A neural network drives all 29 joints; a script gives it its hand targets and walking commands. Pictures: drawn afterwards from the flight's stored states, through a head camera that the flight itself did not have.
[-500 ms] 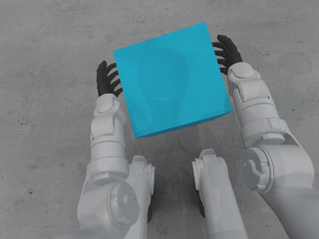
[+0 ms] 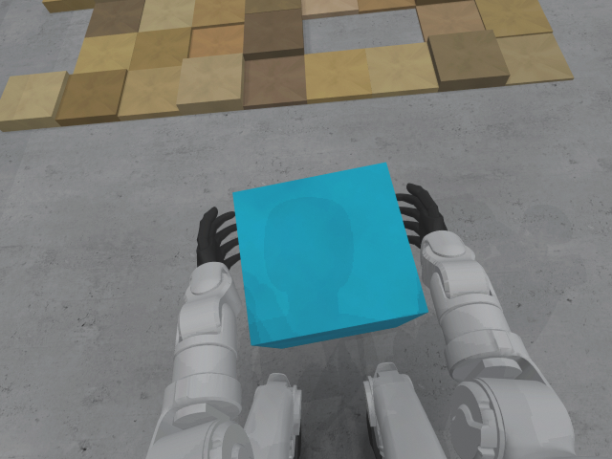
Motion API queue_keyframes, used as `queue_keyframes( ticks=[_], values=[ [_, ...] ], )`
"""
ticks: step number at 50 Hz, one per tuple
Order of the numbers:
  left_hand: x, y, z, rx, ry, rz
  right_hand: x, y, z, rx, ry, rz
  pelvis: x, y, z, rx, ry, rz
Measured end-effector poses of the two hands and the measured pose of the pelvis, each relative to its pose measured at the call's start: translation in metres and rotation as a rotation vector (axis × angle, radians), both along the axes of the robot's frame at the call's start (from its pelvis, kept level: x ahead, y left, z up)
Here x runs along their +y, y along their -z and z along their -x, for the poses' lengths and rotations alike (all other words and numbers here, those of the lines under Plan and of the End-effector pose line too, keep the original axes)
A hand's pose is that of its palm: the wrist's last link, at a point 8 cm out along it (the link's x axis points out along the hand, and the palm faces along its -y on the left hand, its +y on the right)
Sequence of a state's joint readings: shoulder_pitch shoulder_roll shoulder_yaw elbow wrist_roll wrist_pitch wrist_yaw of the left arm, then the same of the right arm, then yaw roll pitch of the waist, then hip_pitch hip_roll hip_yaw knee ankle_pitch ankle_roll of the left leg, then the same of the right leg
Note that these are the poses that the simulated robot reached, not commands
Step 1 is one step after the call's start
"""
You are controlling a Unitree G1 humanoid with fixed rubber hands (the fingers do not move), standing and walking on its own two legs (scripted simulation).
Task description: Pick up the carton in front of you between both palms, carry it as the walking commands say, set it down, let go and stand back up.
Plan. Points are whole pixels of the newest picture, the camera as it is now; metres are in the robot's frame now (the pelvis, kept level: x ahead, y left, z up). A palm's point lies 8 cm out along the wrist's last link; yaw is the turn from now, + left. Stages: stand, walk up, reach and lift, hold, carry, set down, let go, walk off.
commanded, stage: reach and lift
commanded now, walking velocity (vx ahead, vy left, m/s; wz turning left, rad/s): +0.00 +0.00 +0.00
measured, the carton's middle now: (326, 269) +0.40 -0.01 -0.12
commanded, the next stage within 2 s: hold in 1.74 s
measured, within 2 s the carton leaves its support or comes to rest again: neither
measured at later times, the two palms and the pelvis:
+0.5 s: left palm (155, 236) +0.37 +0.15 +0.12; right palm (469, 219) +0.36 -0.15 +0.11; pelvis +0.05 +0.01 +0.13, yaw -1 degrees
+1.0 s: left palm (106, 216) +0.35 +0.15 +0.20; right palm (508, 205) +0.34 -0.14 +0.19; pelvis +0.04 +0.01 +0.16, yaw -1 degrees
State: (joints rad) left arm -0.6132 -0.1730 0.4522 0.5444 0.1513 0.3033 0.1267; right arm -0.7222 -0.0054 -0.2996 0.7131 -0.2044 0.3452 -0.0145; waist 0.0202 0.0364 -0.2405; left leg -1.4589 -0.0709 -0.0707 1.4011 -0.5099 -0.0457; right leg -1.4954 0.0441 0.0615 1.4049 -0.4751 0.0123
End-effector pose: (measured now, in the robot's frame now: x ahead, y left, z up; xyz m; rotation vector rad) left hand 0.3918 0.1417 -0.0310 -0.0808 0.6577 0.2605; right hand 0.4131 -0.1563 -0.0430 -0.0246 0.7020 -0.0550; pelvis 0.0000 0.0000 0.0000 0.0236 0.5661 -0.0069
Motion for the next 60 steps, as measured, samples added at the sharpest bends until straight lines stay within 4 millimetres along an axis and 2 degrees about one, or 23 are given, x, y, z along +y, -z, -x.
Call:
queue_keyframes(
  ticks=[21,29,36,41,51,60],
  values=[
    [0.007,-0.128,0.023,-0.002,0.073,-0.014,0.007,-0.129,0.043,-0.006,0.068,0.002,0.007,-0.113,-0.041,-0.267,0.009,0.024],
    [0.01,-0.177,0.027,-0.009,0.116,-0.029,0.01,-0.178,0.058,-0.015,0.094,0.014,0.01,-0.144,-0.052,-0.407,0.012,0.03],
    [0.012,-0.215,0.033,-0.025,0.146,-0.044,0.013,-0.217,0.069,-0.032,0.104,0.029,0.011,-0.16,-0.056,-0.537,0.012,0.033],
    [0.012,-0.226,0.038,-0.007,0.162,-0.056,0.012,-0.229,0.074,-0.015,0.098,0.042,0.012,-0.164,-0.052,-0.602,0.013,0.035],
    [0.01,-0.227,0.041,0.006,0.154,-0.06,0.011,-0.23,0.077,-0.001,0.098,0.04,0.01,-0.164,-0.041,-0.634,0.015,0.033],
    [0.009,-0.233,0.037,-0.003,0.151,-0.064,0.01,-0.236,0.071,-0.011,0.092,0.041,0.007,-0.166,-0.044,-0.636,0.013,0.032]
  ],
)
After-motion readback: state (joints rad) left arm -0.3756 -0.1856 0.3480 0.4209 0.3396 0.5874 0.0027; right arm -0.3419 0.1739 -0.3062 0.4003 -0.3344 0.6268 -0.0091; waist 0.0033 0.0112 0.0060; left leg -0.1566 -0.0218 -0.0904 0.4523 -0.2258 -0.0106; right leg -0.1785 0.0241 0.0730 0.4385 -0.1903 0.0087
